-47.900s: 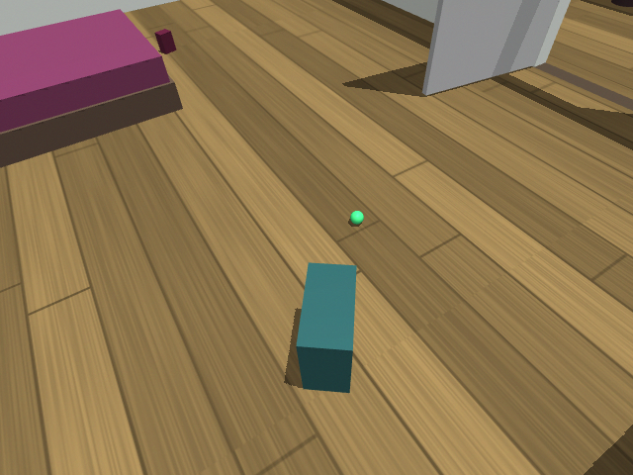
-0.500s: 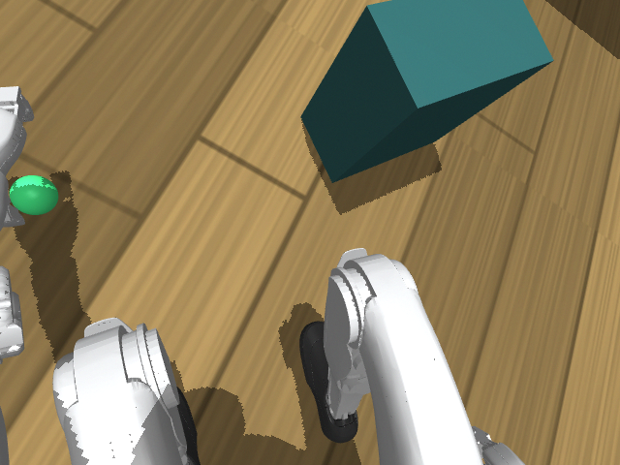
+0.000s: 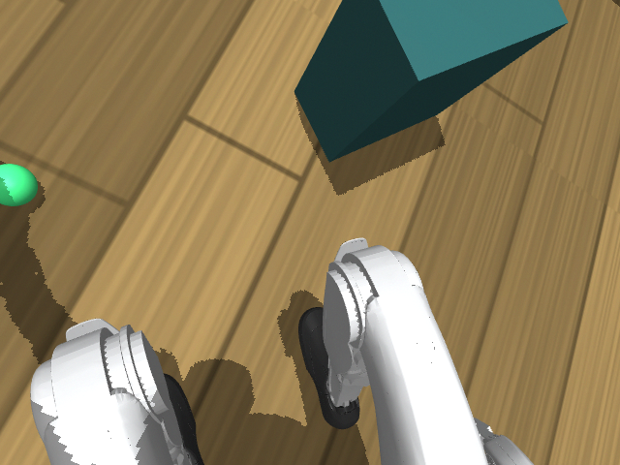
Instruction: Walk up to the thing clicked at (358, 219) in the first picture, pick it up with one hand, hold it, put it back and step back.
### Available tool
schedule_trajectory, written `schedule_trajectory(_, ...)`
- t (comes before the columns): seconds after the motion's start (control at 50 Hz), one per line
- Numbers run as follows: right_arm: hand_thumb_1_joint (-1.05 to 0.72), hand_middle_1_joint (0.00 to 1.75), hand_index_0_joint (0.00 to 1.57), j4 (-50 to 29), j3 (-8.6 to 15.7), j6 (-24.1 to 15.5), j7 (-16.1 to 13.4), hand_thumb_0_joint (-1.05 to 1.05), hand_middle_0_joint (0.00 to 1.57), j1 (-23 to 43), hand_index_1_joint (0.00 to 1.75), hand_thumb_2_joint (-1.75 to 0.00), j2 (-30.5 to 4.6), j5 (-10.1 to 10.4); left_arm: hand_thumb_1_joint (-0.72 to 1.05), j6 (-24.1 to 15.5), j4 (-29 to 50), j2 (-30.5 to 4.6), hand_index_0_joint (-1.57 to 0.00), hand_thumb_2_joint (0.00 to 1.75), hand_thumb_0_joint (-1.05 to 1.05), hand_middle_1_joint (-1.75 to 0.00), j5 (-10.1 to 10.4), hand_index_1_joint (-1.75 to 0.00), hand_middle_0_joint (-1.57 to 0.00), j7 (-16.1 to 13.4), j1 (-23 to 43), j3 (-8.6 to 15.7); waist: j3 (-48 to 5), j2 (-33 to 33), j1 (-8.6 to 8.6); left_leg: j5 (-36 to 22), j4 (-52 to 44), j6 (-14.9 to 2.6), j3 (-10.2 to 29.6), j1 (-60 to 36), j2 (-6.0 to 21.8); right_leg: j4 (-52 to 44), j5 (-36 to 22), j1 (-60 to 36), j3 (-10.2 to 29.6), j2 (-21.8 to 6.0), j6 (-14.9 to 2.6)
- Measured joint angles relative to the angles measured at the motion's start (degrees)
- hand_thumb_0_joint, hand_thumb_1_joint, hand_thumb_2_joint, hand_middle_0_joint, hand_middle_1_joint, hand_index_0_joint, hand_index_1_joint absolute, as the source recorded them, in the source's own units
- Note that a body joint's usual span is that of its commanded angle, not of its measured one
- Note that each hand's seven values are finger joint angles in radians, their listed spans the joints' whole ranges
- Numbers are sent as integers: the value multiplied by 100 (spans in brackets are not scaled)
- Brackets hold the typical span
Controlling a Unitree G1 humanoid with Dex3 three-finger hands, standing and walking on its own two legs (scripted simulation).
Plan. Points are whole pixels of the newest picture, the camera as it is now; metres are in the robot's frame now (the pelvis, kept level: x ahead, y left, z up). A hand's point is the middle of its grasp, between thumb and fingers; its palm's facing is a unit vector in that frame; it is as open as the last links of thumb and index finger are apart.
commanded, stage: close in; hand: left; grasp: from above
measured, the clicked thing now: (11, 185) +0.52 +0.29 -0.29
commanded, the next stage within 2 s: rest palm in 0.08 s
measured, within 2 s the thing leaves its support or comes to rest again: neither
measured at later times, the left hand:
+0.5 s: hand out of the picture +0.50 +0.29 -0.22, palm faces -0.45 -0.09 -0.89, open 14.2 cm
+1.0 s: hand out of the picture +0.50 +0.29 -0.25, palm faces -0.46 -0.11 -0.88, open 14.2 cm
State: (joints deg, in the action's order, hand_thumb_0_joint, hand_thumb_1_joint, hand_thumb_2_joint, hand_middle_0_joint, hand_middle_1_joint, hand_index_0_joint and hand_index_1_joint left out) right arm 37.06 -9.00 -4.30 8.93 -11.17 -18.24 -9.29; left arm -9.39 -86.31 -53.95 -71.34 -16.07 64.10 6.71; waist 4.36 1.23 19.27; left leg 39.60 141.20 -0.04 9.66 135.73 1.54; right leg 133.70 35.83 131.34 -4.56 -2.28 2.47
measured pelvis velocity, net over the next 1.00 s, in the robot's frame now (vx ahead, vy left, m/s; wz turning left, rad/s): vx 0.00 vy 0.01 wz -0.07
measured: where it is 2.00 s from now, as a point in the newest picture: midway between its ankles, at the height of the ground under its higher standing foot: (262, 423)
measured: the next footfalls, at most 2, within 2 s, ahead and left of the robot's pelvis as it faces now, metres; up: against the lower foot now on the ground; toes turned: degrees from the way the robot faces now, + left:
none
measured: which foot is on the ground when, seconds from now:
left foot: down 0.00-1.00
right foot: down 0.00-1.00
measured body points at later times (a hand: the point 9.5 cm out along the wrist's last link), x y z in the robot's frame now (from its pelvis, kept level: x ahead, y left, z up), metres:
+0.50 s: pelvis +0.00 +0.00 -0.01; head +0.28 +0.10 +0.33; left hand +0.52 +0.29 -0.17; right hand +0.02 -0.26 -0.07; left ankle +0.07 +0.13 -0.28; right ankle +0.11 -0.13 -0.28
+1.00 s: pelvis +0.00 +0.01 -0.01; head +0.30 +0.11 +0.31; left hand +0.52 +0.30 -0.20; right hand +0.02 -0.25 -0.06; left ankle +0.07 +0.13 -0.28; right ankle +0.11 -0.13 -0.28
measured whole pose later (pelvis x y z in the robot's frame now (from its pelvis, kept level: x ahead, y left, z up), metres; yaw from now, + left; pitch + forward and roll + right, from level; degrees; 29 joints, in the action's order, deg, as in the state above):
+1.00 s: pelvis +0.00 +0.01 -0.01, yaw -4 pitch +31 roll -14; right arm 35.6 -15.4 -9.3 12.2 -9.5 -19.7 -14.1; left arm -12.0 -97.2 -59.4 -76.7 -29.7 65.3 7.9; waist 8.6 6.6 24.1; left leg 42.1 145.6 -0.2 13.7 135.8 1.8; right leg 134.8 36.4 129.9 -7.6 -0.8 3.6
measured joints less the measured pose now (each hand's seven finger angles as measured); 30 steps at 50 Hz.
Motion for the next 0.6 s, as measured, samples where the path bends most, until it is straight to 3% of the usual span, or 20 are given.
schedule_trajectory(0.08,-91,30,20,49,41,99,-6,0,21,75,30,-90,-22,-20,-53,-268,129,47,-9,99,0,-105,-82,-104,-8,94,58,-313,-39,103,-104,22,7,1,28,-2,-36,-11,50,-50,-27,-27,16)
schedule_trajectory(0.16,-91,30,20,31,11,164,8,0,21,148,30,-90,-29,-51,-53,-482,104,164,-9,101,0,-105,-236,-104,-9,-106,75,-438,-77,194,-91,65,6,3,73,-50,-63,-42,105,-145,-74,-45,12)
schedule_trajectory(0.28,-90,30,20,-88,-87,102,50,0,20,226,30,-90,-26,-135,-53,-505,-430,146,-9,102,0,-103,-582,-102,-9,-683,168,-306,-103,258,131,90,29,-18,112,-68,-58,-63,109,-192,-110,-30,22)
schedule_trajectory(0.36,-90,30,20,-120,-213,-34,88,0,20,228,30,-90,-21,-190,-53,-361,-863,35,-8,102,0,-100,-695,-101,-9,-1018,301,-242,-35,290,300,72,73,-41,113,-40,-35,-40,64,-158,-104,1,47)
schedule_trajectory(0.48,-90,30,20,-180,-402,-265,152,0,20,122,30,-90,-42,-280,-53,-175,-1208,-270,-7,102,0,-99,-739,-99,-9,-1265,380,127,194,338,504,41,192,-66,135,42,2,39,-17,-63,-102,59,84)
schedule_trajectory(0.6,-90,30,20,-118,-524,-381,202,0,21,-43,30,-90,-44,-343,-53,-83,-1145,-455,-7,101,0,-99,-577,-99,-9,-1246,321,235,356,386,540,81,293,-53,185,102,34,105,-35,20,-127,107,100)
